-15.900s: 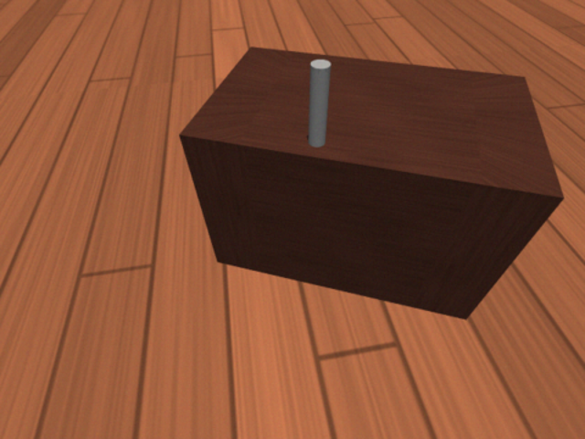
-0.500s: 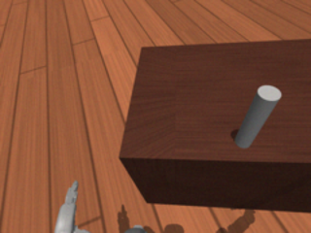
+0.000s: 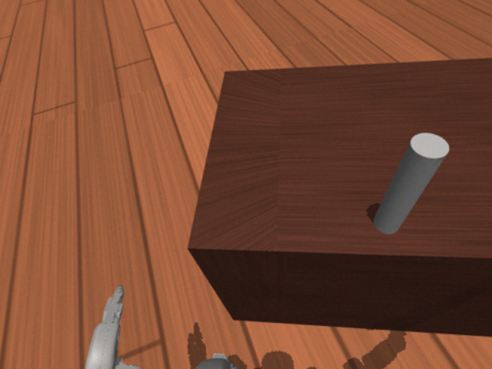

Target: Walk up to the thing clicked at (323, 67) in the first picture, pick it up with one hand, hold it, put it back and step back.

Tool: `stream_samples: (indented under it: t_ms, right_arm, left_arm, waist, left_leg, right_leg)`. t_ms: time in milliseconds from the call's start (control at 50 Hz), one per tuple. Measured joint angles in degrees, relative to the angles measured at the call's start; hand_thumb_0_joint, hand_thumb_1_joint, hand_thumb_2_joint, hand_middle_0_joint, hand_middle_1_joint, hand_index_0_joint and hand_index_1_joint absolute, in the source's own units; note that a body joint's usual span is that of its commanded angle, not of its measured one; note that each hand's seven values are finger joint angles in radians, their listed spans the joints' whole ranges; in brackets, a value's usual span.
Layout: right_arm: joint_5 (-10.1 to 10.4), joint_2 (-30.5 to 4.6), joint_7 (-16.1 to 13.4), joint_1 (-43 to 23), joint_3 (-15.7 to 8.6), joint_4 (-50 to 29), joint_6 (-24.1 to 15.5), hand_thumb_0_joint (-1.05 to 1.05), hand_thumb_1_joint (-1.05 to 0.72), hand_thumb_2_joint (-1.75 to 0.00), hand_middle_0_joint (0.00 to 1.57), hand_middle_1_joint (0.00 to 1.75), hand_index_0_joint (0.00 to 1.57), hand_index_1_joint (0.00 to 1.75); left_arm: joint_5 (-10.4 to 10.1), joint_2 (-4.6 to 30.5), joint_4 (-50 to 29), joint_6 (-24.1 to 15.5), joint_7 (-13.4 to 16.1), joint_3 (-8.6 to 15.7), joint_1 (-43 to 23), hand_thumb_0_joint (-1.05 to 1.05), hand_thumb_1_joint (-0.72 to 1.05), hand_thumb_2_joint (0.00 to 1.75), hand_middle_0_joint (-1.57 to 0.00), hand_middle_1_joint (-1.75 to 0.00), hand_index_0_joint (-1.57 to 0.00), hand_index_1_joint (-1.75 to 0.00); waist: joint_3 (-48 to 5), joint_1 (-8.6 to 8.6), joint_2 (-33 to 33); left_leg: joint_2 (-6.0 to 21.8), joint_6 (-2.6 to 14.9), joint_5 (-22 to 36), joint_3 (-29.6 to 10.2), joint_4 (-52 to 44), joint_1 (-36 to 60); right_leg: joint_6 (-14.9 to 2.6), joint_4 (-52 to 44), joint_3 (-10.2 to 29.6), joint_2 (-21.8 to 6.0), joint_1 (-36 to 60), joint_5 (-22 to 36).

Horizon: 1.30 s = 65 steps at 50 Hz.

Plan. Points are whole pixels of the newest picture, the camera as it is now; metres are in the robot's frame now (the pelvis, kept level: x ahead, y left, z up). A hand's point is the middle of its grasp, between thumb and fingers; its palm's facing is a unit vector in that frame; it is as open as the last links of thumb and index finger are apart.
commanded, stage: go down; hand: right
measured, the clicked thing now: (404, 191) +0.41 -0.21 +0.03
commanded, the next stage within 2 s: approach in 0.12 s
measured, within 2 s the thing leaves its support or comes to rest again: neither
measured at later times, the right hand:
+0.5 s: hand out of the picture +0.35 -0.37 +0.08, palm faces +0.17 +0.99 +0.02, open 17.7 cm
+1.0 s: hand (420, 212) +0.40 -0.25 -0.01, palm faces +0.14 +0.99 +0.04, open 17.7 cm
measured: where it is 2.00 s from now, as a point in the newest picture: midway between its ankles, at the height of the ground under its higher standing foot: outside the picture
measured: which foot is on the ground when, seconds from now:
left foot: down 0.00-1.00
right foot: down 0.00-1.00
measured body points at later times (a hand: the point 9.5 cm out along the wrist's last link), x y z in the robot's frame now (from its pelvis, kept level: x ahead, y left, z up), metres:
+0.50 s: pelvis -0.01 +0.00 -0.01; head +0.06 -0.03 +0.43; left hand +0.15 +0.27 -0.05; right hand +0.33 -0.42 +0.08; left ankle +0.05 +0.16 -0.70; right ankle -0.01 -0.12 -0.70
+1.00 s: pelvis -0.02 +0.00 -0.04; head +0.07 -0.04 +0.39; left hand +0.12 +0.28 -0.05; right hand +0.38 -0.30 -0.01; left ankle +0.05 +0.16 -0.70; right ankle -0.01 -0.12 -0.70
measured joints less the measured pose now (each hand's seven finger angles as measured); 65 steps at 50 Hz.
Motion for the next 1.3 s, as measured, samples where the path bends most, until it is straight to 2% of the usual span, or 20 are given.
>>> stream_samples:
  t_ms: [100, 220, 320, 400, 460, 520, 620, 700, 840, 900, 1000, 1080, 1300]
  right_arm:
    - [0.4, 0.7, 0.2, 1.0, -1.1, -0.4, -0.6, -0.01, 0.60, -0.08, 0.03, 0.06, 0.04, 0.06]
    - [-0.1, 1.6, -0.2, 0.5, -1.0, -2.2, -0.6, -0.01, 0.60, -0.08, 0.03, 0.06, 0.04, 0.06]
    - [-0.1, 0.6, -0.4, -0.7, 0.1, -1.0, 0.1, -0.01, 0.60, -0.07, 0.03, 0.06, 0.04, 0.06]
    - [0.3, 0.2, -0.6, -1.9, 2.1, 1.1, -0.1, -0.01, 0.60, -0.06, 0.03, 0.05, 0.04, 0.06]
    - [0.4, 1.3, -0.9, -2.7, 3.7, 2.2, -1.0, -0.01, 0.60, -0.06, 0.03, 0.05, 0.04, 0.05]
    - [0.3, 3.9, -1.8, -3.1, 5.0, 2.4, -2.5, -0.01, 0.61, -0.06, 0.02, 0.05, 0.04, 0.05]
    - [-0.7, 8.8, -4.6, -4.0, 6.5, 2.5, -6.3, -0.01, 0.61, -0.06, 0.02, 0.05, 0.04, 0.05]
    - [-2.2, 12.0, -7.8, -4.2, 6.5, 1.4, -9.2, -0.01, 0.60, -0.07, 0.02, 0.05, 0.04, 0.05]
    - [-4.1, 17.0, -14.2, -4.2, 7.3, -1.8, -11.6, -0.01, 0.60, -0.07, 0.02, 0.05, 0.04, 0.06]
    - [-5.6, 19.3, -17.3, -3.6, 8.0, -5.7, -11.5, -0.01, 0.60, -0.07, 0.02, 0.05, 0.03, 0.05]
    - [-6.0, 21.7, -20.4, -3.0, 10.7, -8.1, -11.2, -0.01, 0.58, -0.07, 0.02, 0.05, 0.03, 0.05]
    - [-6.0, 23.2, -22.0, -3.0, 12.6, -8.3, -10.9, -0.01, 0.57, -0.07, 0.03, 0.05, 0.04, 0.05]
    - [-6.7, 26.8, -26.1, -1.4, 15.5, -13.0, -10.8, -0.01, 0.54, -0.06, 0.03, 0.05, 0.04, 0.05]
  left_arm:
    - [0.1, 0.2, 0.2, 0.2, -0.1, -0.2, 0.7, -0.01, -0.54, 0.05, -0.06, -0.05, -0.06, -0.05]
    - [0.1, 0.0, 0.9, 0.6, 0.3, -0.7, -0.2, -0.01, -0.54, 0.05, -0.06, -0.05, -0.06, -0.05]
    - [0.2, -0.2, 0.7, 0.1, 0.4, -0.5, -0.6, -0.01, -0.54, 0.05, -0.06, -0.04, -0.06, -0.05]
    - [0.4, 0.0, 0.4, -0.3, 0.1, 0.4, -0.6, -0.01, -0.54, 0.04, -0.06, -0.05, -0.06, -0.05]
    - [0.5, 0.3, -0.8, -0.4, -0.3, 0.4, -0.3, -0.01, -0.54, 0.04, -0.06, -0.05, -0.06, -0.06]
    - [0.8, 0.5, -2.8, -0.5, -1.0, 0.9, 0.1, -0.01, -0.54, 0.04, -0.06, -0.05, -0.06, -0.06]
    - [1.3, 0.3, -4.9, -0.6, -2.1, 1.4, 0.5, -0.01, -0.53, 0.04, -0.06, -0.05, -0.07, -0.06]
    - [2.1, -0.4, -8.3, 0.2, -3.1, 2.0, 1.1, -0.01, -0.52, 0.03, -0.06, -0.05, -0.07, -0.05]
    - [2.9, -1.5, -14.2, 2.8, -4.7, 3.5, 3.6, -0.01, -0.53, 0.03, -0.07, -0.05, -0.07, -0.05]
    - [3.1, -1.7, -16.4, 4.0, -5.3, 4.4, 4.5, -0.01, -0.53, 0.04, -0.07, -0.05, -0.07, -0.06]
    - [2.6, -1.6, -17.8, 5.9, -6.4, 6.0, 5.8, -0.01, -0.54, 0.04, -0.07, -0.05, -0.07, -0.06]
    - [2.0, -1.3, -19.2, 6.6, -7.3, 6.9, 6.6, -0.01, -0.54, 0.04, -0.07, -0.05, -0.07, -0.06]
    - [1.5, -1.6, -22.0, 7.3, -8.7, 7.4, 8.3, -0.01, -0.54, 0.04, -0.06, -0.05, -0.07, -0.05]
  waist:
    - [-0.1, -0.15, 0.1]
    - [-0.1, -0.37, 0.3]
    - [-0.2, -0.11, 0.2]
    - [-0.3, -0.09, -0.1]
    - [-0.2, 0.07, 0.0]
    - [0.0, 0.57, 0.3]
    - [-0.4, 1.84, 1.4]
    - [-0.3, 3.23, 2.3]
    - [-0.7, 4.37, 2.4]
    - [-0.8, 4.13, 2.1]
    - [-1.3, 3.45, 1.2]
    - [-1.3, 2.77, 0.8]
    - [-0.7, 1.81, 1.2]
  left_leg:
    - [-0.1, 0.02, -0.3, 0.0, 0.7, -0.8]
    - [-0.1, 0.17, -0.5, 0.3, 1.0, -0.4]
    - [0.0, 0.20, -0.4, 0.5, 0.6, 0.2]
    - [0.2, 0.27, -0.4, 0.4, 1.3, -1.1]
    - [0.4, 0.21, -0.7, 0.1, 2.7, -2.9]
    - [0.6, 0.18, -1.1, -0.2, 4.3, -4.9]
    - [0.5, 0.29, -2.0, -0.9, 7.9, -9.3]
    - [0.1, 0.37, -2.9, -1.4, 10.9, -12.8]
    - [-0.5, 0.42, -4.0, -1.7, 14.5, -16.3]
    - [-0.7, 0.33, -4.1, -2.0, 15.1, -16.6]
    - [-0.5, 0.18, -4.1, -2.3, 15.2, -16.2]
    - [-0.2, 0.04, -4.1, -2.5, 15.3, -15.9]
    - [0.1, 0.20, -4.5, -2.7, 16.2, -16.3]
  right_leg:
    - [0.10, 0.6, 0.0, -0.1, -0.7, -0.2]
    - [0.25, 0.9, 0.4, -0.1, -0.4, -0.3]
    - [0.29, 0.3, 0.6, 0.0, 0.1, 0.0]
    - [0.31, 0.8, 0.5, 0.2, -1.1, 0.1]
    - [0.25, 1.8, 0.4, 0.4, -2.7, -0.1]
    - [0.23, 3.1, 0.2, 0.5, -4.4, -0.4]
    - [0.32, 6.2, -0.3, 0.4, -8.2, -1.4]
    - [0.45, 9.2, -0.6, 0.1, -11.3, -2.6]
    - [0.56, 13.3, -0.7, -0.6, -14.7, -4.3]
    - [0.48, 14.1, -0.8, -0.7, -14.8, -4.6]
    - [0.29, 14.1, -1.1, -0.5, -14.4, -4.6]
    - [0.08, 13.9, -1.4, -0.2, -13.9, -4.5]
    - [0.29, 14.0, -1.4, 0.2, -13.9, -4.3]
